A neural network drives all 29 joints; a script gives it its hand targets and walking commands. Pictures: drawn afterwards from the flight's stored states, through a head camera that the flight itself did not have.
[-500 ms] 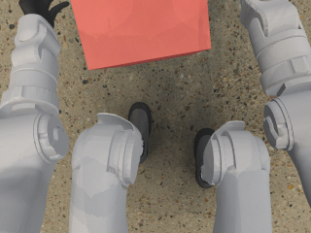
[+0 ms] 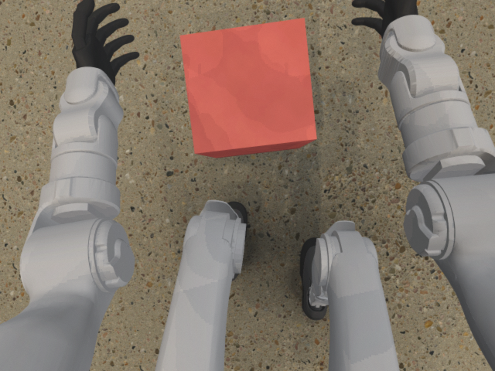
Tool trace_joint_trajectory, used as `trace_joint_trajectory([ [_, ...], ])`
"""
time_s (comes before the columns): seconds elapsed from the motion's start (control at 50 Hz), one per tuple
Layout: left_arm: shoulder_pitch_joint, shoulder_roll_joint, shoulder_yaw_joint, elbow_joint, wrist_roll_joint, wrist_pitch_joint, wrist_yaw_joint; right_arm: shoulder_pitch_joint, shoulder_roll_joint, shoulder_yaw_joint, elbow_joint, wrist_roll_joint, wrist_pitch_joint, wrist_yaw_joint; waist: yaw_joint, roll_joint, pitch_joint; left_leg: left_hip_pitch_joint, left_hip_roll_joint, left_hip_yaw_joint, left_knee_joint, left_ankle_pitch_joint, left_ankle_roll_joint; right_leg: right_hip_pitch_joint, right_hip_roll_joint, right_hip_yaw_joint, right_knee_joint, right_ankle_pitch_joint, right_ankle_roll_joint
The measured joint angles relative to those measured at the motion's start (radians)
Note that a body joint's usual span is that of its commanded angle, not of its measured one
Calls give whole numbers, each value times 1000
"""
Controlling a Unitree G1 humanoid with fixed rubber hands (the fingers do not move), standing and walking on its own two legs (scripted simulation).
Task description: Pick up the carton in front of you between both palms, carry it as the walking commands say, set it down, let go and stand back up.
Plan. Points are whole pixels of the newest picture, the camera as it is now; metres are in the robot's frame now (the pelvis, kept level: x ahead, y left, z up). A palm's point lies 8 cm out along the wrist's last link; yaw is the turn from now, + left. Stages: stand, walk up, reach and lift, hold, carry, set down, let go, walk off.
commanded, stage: set down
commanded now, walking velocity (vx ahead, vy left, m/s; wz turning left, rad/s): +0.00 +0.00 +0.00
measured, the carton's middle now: (251, 103) +0.51 +0.10 -0.35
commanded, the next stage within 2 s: let go in 0.48 s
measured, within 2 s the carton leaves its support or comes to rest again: neither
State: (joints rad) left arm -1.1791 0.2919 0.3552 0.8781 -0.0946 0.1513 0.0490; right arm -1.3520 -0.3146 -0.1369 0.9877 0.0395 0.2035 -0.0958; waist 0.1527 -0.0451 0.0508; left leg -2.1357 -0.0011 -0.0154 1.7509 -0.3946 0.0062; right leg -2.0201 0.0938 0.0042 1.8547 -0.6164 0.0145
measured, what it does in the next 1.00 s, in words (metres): rises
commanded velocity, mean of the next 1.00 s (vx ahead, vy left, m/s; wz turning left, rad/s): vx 0.00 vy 0.00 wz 0.00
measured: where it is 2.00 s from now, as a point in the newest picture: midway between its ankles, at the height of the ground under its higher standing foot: (271, 273)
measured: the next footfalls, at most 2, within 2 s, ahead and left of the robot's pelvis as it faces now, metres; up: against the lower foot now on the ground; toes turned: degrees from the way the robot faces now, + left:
none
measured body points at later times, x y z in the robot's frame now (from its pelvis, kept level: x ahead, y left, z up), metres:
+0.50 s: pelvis +0.03 +0.01 +0.14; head +0.33 +0.04 +0.47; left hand +0.48 +0.31 +0.04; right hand +0.59 -0.08 +0.04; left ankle +0.14 +0.12 -0.44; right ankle +0.08 -0.11 -0.44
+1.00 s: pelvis +0.09 +0.03 +0.25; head +0.28 +0.05 +0.66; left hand +0.37 +0.30 +0.15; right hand +0.45 -0.13 +0.14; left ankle +0.14 +0.12 -0.44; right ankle +0.08 -0.11 -0.44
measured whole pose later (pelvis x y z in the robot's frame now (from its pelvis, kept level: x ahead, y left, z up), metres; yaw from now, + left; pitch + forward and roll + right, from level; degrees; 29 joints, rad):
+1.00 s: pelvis +0.09 +0.03 +0.25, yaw +2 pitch +28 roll -2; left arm -0.27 0.23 0.16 0.55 0.01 0.05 -0.12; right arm -0.36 -0.11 -0.17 0.58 -0.09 0.08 -0.07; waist 0.09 0.00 -0.04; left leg -1.00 -0.04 -0.02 0.75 -0.22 0.04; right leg -0.89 0.04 0.07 0.77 -0.36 0.03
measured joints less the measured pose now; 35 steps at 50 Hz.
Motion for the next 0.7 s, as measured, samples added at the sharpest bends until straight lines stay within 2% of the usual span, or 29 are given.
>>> trace_joint_trajectory([
  [0.2,100,-4,21,-105,-1,40,-37,103,25,6,-124,-21,43,3,-6,3,-65,128,-10,1,-186,25,-2,118,-4,19,-190,40,0],
  [0.52,191,-59,54,-100,85,4,-68,199,55,-62,-90,-79,-2,56,-12,-6,-123,428,-15,-6,-550,112,3,410,-11,40,-573,154,3],
  [0.6,240,-69,46,-112,118,-13,-86,252,84,-84,-110,-111,-16,46,-19,-1,-127,502,-14,-8,-633,134,7,485,-12,44,-665,183,6],
  [0.7,388,-81,7,-170,164,-30,-123,424,157,-102,-212,-157,-30,5,-36,11,-130,625,-15,-8,-738,154,16,613,-16,51,-787,214,11],
])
